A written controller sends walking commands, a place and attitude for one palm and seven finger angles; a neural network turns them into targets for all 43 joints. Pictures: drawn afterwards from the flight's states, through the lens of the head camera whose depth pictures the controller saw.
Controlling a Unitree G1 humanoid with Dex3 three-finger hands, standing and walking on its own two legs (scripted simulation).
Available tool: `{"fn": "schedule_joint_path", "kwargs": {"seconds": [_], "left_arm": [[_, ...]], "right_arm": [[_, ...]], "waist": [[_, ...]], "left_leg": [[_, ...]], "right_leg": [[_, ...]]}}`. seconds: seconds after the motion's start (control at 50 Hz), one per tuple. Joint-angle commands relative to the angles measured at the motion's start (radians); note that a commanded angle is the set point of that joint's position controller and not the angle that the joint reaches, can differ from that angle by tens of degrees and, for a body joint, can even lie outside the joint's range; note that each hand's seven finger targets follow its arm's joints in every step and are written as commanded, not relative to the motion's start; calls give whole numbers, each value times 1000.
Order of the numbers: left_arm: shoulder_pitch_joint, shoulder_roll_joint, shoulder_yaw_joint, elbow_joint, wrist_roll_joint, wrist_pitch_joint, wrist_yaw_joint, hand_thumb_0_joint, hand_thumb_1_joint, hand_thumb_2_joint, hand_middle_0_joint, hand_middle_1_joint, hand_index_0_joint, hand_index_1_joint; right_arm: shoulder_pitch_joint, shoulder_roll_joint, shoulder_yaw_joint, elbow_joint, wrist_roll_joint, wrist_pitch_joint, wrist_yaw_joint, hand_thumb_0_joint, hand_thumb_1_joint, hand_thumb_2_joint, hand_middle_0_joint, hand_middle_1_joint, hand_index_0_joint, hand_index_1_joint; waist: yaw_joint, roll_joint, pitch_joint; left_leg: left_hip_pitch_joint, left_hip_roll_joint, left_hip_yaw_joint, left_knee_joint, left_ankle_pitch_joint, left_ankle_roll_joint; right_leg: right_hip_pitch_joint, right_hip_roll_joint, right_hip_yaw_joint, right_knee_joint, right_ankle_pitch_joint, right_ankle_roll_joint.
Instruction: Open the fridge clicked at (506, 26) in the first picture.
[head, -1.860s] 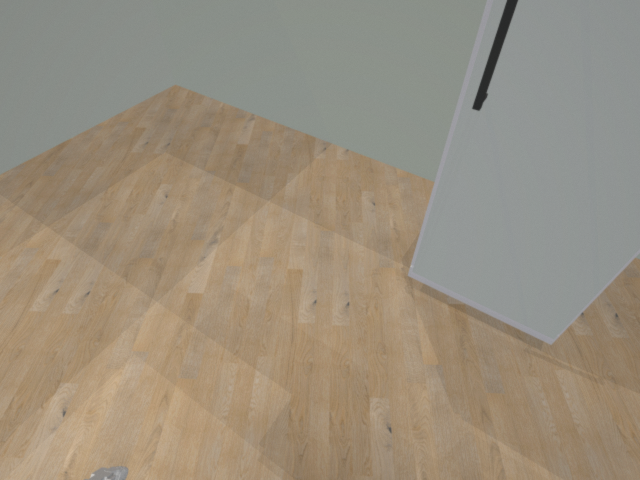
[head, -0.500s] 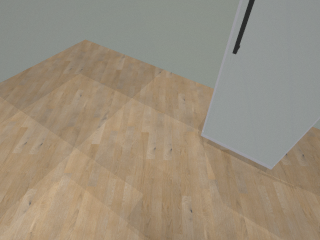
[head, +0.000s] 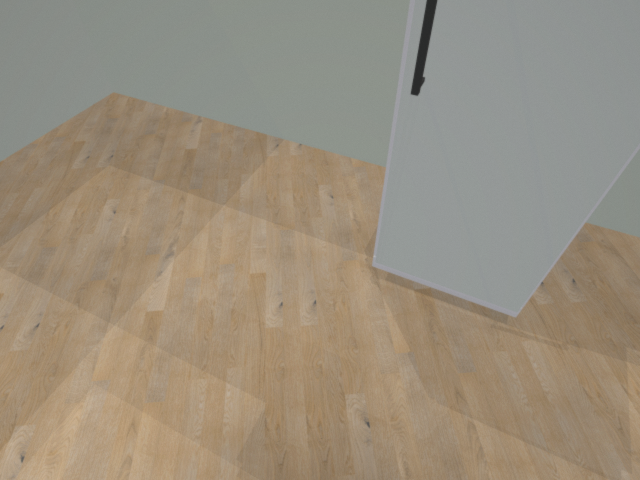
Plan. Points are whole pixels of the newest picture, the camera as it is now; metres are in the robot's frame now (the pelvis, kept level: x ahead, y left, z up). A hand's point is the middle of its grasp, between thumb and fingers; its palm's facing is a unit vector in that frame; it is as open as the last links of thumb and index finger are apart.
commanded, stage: turn to face it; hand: left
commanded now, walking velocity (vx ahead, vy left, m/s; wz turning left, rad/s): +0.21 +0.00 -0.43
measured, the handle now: out of the picture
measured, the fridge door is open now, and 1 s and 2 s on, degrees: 0 0 0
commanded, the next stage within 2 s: take the last steps up to it in 0.58 s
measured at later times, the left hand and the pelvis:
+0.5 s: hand out of the picture +0.14 +0.23 -0.19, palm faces -0.08 -0.98 -0.20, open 7.3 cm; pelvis +0.11 +0.04 +0.00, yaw -12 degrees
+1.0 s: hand (245, 372) +0.30 +0.16 -0.15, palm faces -0.40 -0.90 -0.19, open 7.3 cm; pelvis +0.15 +0.03 +0.01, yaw -23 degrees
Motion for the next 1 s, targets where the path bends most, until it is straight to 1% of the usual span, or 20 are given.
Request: {"fn": "schedule_joint_path", "kwargs": {"seconds": [0.0, 0.02, 0.04, 0.08, 0.16, 0.3, 0.38, 0.4, 0.42, 0.44, 0.46, 0.5, 0.58, 0.66, 0.82, 0.9, 0.92, 0.94, 0.96, 0.98], "left_arm": [[263, 260, 73, -20, 11, -71, 24, 0, 900, 900, -200, -300, -200, -300], [312, 235, 65, -7, -7, -76, 45, 0, 900, 900, -200, -300, -200, -300], [263, 198, 55, -14, -2, -76, 50, 0, 900, 900, -200, -300, -200, -300], [159, 137, 39, -50, 2, -73, 55, 0, 900, 900, -200, -300, -200, -300], [130, 116, 41, -58, 3, -71, 60, 0, 900, 900, -200, -300, -200, -300], [127, 110, 53, -63, 8, -52, 69, 0, 900, 900, -200, -300, -200, -300], [63, 125, 66, -88, 4, -41, 73, 0, 900, 900, -200, -300, -200, -300], [53, 117, 67, -96, -3, -40, 75, 0, 900, 900, -200, -300, -200, -300], [81, 83, 68, -100, -16, -37, 72, 0, 900, 900, -200, -300, -200, -300], [144, 38, 62, -105, -16, -36, 66, 0, 900, 900, -200, -300, -200, -300], [127, 62, 61, -97, -4, -28, 71, 0, 900, 900, -200, -300, -200, -300], [25, 67, 70, -110, 6, -16, 53, 0, 900, 900, -200, -300, -200, -300], [40, 37, 61, -103, 7, 11, 29, 0, 900, 900, -200, -300, -200, -300], [-21, 25, 55, -121, 10, 18, 30, 0, 900, 900, -200, -300, -200, -300], [-162, 25, 35, -147, 16, -5, 4, 0, 900, 900, -200, -300, -200, -300], [-36, 19, 35, -77, 10, -23, 6, 0, 900, 900, -200, -300, -200, -300], [15, 56, 40, -54, 10, -32, 17, 0, 900, 900, -200, -300, -200, -300], [83, 130, 53, -27, 17, -39, 33, 0, 900, 900, -200, -300, -200, -300], [134, 177, 57, -10, 5, -36, 44, 0, 900, 900, -200, -300, -200, -300], [124, 169, 59, -2, 2, -47, 52, 0, 900, 900, -200, -300, -200, -300]], "right_arm": [[-99, -79, -21, -142, 16, -27, -4, 0, -900, -900, 200, 300, 200, 300], [-171, -124, -25, -164, 10, -33, -10, 0, -900, -900, 200, 300, 200, 300], [-193, -99, -27, -157, 13, -37, -12, 0, -900, -900, 200, 300, 200, 300], [-148, -68, -27, -130, 5, -24, -9, 0, -900, -900, 200, 300, 200, 300], [-85, -30, -29, -111, 10, 4, -9, 0, -900, -900, 200, 300, 200, 300], [-179, -10, -28, -163, 20, 4, -14, 0, -900, -900, 200, 300, 200, 300], [-69, -23, -32, -144, 21, -8, -30, 0, -900, -900, 200, 300, 200, 300], [27, -46, -38, -117, 17, -13, -37, 0, -900, -900, 200, 300, 200, 300], [101, -127, -54, -109, 8, -21, -39, 0, -900, -900, 200, 300, 200, 300], [123, -186, -61, -110, 9, -12, -34, 0, -900, -900, 200, 300, 200, 300], [92, -159, -51, -124, 13, -9, -37, 0, -900, -900, 200, 300, 200, 300], [-13, -98, -36, -156, 2, -8, -38, 0, -900, -900, 200, 300, 200, 300], [-59, -67, -31, -159, 0, -14, -33, 0, -900, -900, 200, 300, 200, 300], [5, -75, -38, -130, 0, -13, -31, 0, -900, -900, 200, 300, 200, 300], [129, -134, -63, -54, -15, -20, -18, 0, -900, -900, 200, 300, 200, 300], [128, -130, -61, -19, -10, -15, -15, 0, -900, -900, 200, 300, 200, 300], [119, -89, -53, -17, -3, -17, -7, 0, -900, -900, 200, 300, 200, 300], [95, -17, -33, -44, 6, -19, -2, 0, -900, -900, 200, 300, 200, 300], [-21, -21, -28, -90, -2, -13, 1, 0, -900, -900, 200, 300, 200, 300], [-47, -32, -33, -87, -6, -6, 4, 0, -900, -900, 200, 300, 200, 300]], "waist": [[111, -417, -39], [129, -309, -23], [98, -171, 29], [32, -60, 45], [-9, -107, -26], [10, -150, -25], [-41, -150, -67], [-76, -107, -115], [-86, 94, -184], [-53, 302, -209], [-59, 204, -190], [-35, 167, -41], [-4, 149, -66], [-23, 112, -60], [-90, 84, -45], [-30, 57, -75], [0, -17, -76], [32, -223, -60], [76, -234, 9], [64, -241, 50]], "left_leg": [[-555, -45, 49, 545, -216, -1], [-590, -19, -109, 615, -207, 11], [-603, 6, -134, 659, -141, 10], [-542, 33, -133, 615, -29, -7], [-460, 3, -102, 526, 64, -30], [-409, -27, -85, 318, 85, -28], [-156, -73, -65, 25, 193, -5], [5, -40, -78, -100, 336, 11], [201, 163, -275, -121, 642, 79], [232, 402, -464, -135, 931, 214], [123, 408, -474, -193, 776, 249], [-69, 314, -387, -258, 454, 225], [-111, 210, -184, -282, 329, 186], [-65, 230, -177, -304, 308, 200], [-44, 295, -240, -379, -101, 188], [-112, 230, -131, -246, -75, 113], [-250, 192, -77, -129, -66, 76], [-482, 75, 72, 93, -158, 15], [-585, 19, 29, 285, -233, 7], [-616, 37, -42, 388, -164, 18]], "right_leg": [[386, -364, 588, -405, 286, -157], [356, -378, 657, -413, 461, -198], [307, -369, 602, -385, 532, -249], [219, -298, 423, -357, 608, -222], [192, -217, 279, -328, 773, -173], [214, -187, 295, -270, 887, -153], [165, -138, 285, -135, 933, -104], [112, -101, 263, -43, 835, -71], [-51, 5, 179, 133, 453, -16], [-178, 63, 62, 396, -221, 26], [-172, 38, 103, 532, -248, 34], [-225, -22, 89, 608, -137, 45], [-172, -46, 23, 497, -7, 54], [-187, -57, 10, 384, 10, 61], [-98, -59, -41, 43, -43, 22], [156, -20, -102, -275, 100, -4], [321, -88, -13, -364, 89, -37], [450, -298, 250, -461, -88, -124], [360, -403, 398, -540, -184, -199], [292, -388, 407, -556, -227, -211]]}}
